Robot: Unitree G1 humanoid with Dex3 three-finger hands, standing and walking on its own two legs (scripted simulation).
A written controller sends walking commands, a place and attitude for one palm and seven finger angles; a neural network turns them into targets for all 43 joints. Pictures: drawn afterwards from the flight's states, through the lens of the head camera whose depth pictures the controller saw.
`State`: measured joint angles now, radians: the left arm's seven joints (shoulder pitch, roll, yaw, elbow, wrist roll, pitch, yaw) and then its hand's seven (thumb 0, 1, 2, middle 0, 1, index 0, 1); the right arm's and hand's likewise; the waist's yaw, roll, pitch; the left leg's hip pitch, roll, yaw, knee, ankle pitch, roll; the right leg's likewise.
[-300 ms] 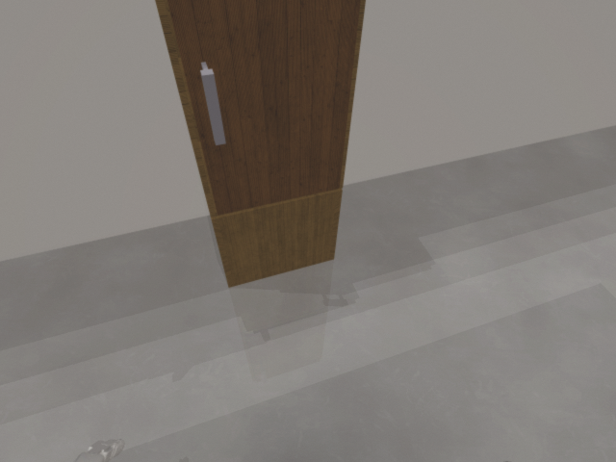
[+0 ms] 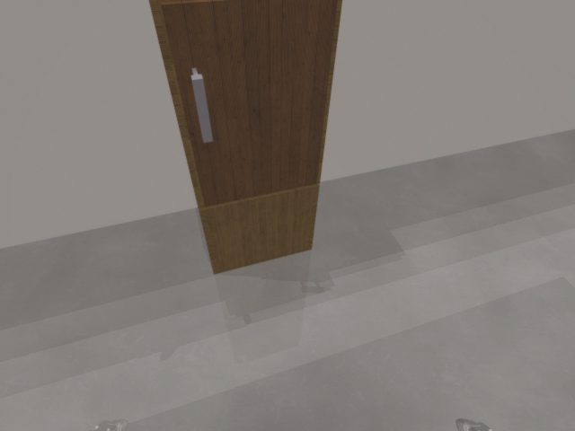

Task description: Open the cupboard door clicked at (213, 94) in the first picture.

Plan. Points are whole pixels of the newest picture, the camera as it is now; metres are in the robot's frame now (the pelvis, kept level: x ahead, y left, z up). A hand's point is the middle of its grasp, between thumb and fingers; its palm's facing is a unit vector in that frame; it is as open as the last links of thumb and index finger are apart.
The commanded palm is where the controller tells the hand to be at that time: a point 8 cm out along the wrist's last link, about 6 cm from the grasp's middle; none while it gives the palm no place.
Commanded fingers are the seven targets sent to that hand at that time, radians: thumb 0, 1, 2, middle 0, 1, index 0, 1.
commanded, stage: stand and wait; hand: left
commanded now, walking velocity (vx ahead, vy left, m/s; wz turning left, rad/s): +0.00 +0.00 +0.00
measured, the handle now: (201, 106) +0.81 +0.27 +0.03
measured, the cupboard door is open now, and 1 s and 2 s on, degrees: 0 0 0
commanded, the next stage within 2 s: look at it before walking up in 0.52 s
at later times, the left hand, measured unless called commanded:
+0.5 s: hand out of the picture +0.06 +0.24 -0.15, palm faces -0.03 -0.94 -0.34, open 7.4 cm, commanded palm none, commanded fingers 0.00 0.90 0.90 -0.20 -0.30 -0.20 -0.30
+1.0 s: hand out of the picture +0.06 +0.23 -0.15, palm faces -0.03 -0.94 -0.33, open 7.4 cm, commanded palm none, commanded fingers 0.00 0.90 0.90 -0.20 -0.30 -0.20 -0.30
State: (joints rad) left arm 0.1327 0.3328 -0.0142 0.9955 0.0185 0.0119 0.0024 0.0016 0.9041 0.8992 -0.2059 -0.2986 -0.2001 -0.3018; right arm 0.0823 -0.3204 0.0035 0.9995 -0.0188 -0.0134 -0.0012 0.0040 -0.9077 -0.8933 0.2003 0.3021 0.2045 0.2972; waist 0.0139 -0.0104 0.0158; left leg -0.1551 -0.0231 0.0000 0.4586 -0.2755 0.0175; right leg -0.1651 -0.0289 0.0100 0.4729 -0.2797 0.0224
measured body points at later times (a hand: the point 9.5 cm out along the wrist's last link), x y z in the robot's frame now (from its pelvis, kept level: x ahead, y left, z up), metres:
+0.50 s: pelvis -0.01 -0.01 +0.00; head -0.01 -0.02 +0.45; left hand +0.06 +0.28 -0.13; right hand +0.06 -0.31 -0.13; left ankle -0.02 +0.11 -0.74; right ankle -0.02 -0.13 -0.74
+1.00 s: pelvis -0.02 -0.02 +0.01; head -0.01 -0.02 +0.46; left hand +0.06 +0.28 -0.13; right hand +0.06 -0.31 -0.13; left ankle -0.02 +0.11 -0.74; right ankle -0.02 -0.13 -0.74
